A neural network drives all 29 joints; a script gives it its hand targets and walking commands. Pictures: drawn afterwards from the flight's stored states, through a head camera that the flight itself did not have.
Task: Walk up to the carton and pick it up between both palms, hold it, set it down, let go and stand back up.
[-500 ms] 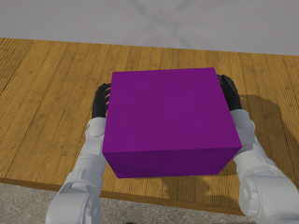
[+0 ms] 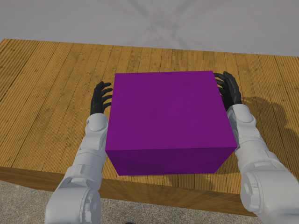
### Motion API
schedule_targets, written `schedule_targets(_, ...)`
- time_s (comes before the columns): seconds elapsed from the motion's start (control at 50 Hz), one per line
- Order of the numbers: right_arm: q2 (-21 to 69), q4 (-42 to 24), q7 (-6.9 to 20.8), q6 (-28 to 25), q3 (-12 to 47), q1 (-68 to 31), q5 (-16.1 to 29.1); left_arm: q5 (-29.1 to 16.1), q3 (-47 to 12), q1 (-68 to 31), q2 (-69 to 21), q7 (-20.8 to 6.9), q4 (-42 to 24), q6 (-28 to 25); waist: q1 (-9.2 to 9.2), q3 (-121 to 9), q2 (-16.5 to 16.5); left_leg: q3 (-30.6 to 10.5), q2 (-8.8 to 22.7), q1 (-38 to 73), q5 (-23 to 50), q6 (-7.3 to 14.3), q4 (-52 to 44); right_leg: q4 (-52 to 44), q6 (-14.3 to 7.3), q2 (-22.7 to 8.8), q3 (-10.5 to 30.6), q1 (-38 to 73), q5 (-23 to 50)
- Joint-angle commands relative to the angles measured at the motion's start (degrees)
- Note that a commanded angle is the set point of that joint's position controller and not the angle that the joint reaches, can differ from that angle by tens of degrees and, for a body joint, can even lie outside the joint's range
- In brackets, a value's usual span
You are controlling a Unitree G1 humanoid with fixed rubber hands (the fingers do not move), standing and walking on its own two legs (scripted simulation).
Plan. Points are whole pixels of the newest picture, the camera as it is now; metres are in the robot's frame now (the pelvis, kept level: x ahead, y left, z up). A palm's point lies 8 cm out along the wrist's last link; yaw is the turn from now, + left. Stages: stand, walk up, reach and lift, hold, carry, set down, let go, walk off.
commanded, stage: set down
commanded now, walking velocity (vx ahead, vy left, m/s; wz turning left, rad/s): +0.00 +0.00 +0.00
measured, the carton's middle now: (165, 123) +0.39 -0.01 +0.02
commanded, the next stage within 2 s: none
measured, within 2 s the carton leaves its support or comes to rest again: rests again in 0.02 s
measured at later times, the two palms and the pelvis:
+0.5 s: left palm (85, 123) +0.37 +0.19 +0.05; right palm (249, 108) +0.40 -0.21 +0.08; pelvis -0.04 +0.00 +0.00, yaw +0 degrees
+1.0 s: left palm (79, 152) +0.29 +0.19 +0.03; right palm (269, 148) +0.32 -0.26 +0.04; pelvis -0.05 +0.00 +0.00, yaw +0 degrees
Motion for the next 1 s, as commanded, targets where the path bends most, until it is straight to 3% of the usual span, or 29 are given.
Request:
schedule_targets(0.0, -22.67, -18.02, -0.15, -0.99, 10.68, -35.01, 9.07, -5.39, -2.89, -24.80, 11.78, -0.01, -17.01, -0.90, 8.03, -52.76, -7.99, 9.19, -0.95, 27.63, 36.67, -0.35, 7.81, 5.28, 4.33, 4.58, 2.61, 26.93, 42.14)
schedule_targets(0.08, -23.18, -17.10, 0.13, 0.62, 12.16, -31.05, 10.83, -4.92, -2.12, -22.62, 12.50, -0.88, -18.38, 1.66, 7.98, -45.74, -8.64, 9.50, -1.25, 24.69, 30.35, 0.42, 4.43, 4.93, 4.88, 4.48, 3.57, 33.22, 40.22)
schedule_targets(0.12, -23.09, -16.11, 0.33, 1.71, 12.35, -30.87, 11.75, -5.12, -2.37, -23.94, 13.44, -1.32, -17.40, 2.49, 8.00, -42.78, -8.85, 10.13, -1.62, 21.23, 23.81, 0.92, 2.10, 4.22, 4.74, 3.98, 4.27, 36.81, 36.68)
schedule_targets(0.24, -24.65, -13.96, 2.27, 4.73, 10.32, -32.08, 12.95, -7.43, -6.06, -28.70, 14.52, -0.04, -17.02, 3.89, 7.39, -38.33, -5.70, 9.62, -1.62, 20.88, 12.42, 1.40, -0.13, 1.38, 2.96, 3.67, 3.87, 29.90, 14.26)
schedule_targets(0.32, -25.51, -13.62, 3.49, 6.40, 9.35, -30.53, 13.49, -8.73, -8.59, -27.94, 13.76, 1.12, -18.00, 5.02, 6.65, -36.89, -3.85, 8.31, -2.03, 22.31, 7.08, 1.11, 0.84, 1.23, 1.52, 3.90, 3.31, 25.31, 7.47)
schedule_targets(0.36, -25.75, -13.50, 3.73, 7.08, 8.53, -29.61, 13.33, -9.51, -10.12, -27.81, 13.09, 1.26, -18.10, 5.73, 5.55, -36.25, -3.46, 7.58, -2.21, 22.55, 4.68, 1.13, 1.22, 1.35, 1.19, 3.87, 2.98, 23.98, 6.01)
schedule_targets(0.46, -26.55, -15.66, 3.53, 6.70, 7.52, -22.18, 12.83, -8.79, -10.92, -20.05, 11.30, 0.48, -21.92, 7.05, 3.87, -36.89, -3.01, 6.33, -2.36, 25.29, 7.89, 0.59, 1.98, 1.18, 1.23, 4.14, 2.60, 25.59, 10.85)
schedule_targets(0.62, -29.45, -25.01, 3.82, 1.88, 6.11, -8.38, 14.33, -6.00, -10.59, -3.85, 8.53, -1.86, -33.63, 7.77, 2.69, -37.21, -3.69, 5.80, -2.14, 31.46, 21.43, -0.13, 1.91, 0.69, 2.01, 4.81, 1.72, 32.71, 23.43)
schedule_targets(0.82, -31.61, -38.49, 6.47, -0.48, 2.27, -3.08, 15.82, -10.53, -15.05, 0.13, 9.42, -0.26, -42.86, 4.17, 1.28, -31.22, -3.75, 4.50, -3.05, 30.89, 6.54, 1.22, 0.21, -0.29, 0.79, 4.34, 0.80, 27.16, 9.19)
schedule_targets(0.94, -30.93, -33.02, 7.98, 1.67, 2.87, -1.17, 16.74, -12.73, -17.04, -0.76, 9.25, 1.19, -38.61, 5.33, 0.30, -24.70, -4.49, 3.82, -3.10, 29.00, -3.11, 2.70, -0.80, -0.40, -0.12, 3.17, 1.22, 23.52, 0.57)
schedule_targets(0.98, -30.23, -32.50, 8.17, 1.98, 3.62, 3.82, 17.19, -11.46, -15.70, 3.81, 8.44, 1.16, -39.94, 6.27, 0.54, -23.63, -5.01, 3.82, -3.15, 30.31, -1.80, 2.82, -1.37, -0.95, -0.02, 2.78, 1.92, 25.32, 1.56)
